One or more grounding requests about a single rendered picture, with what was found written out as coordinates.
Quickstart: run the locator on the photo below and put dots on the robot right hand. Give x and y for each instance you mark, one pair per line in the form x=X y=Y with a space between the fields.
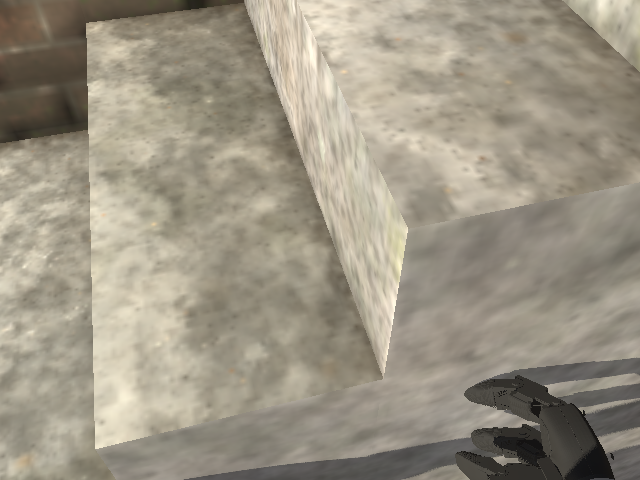
x=565 y=449

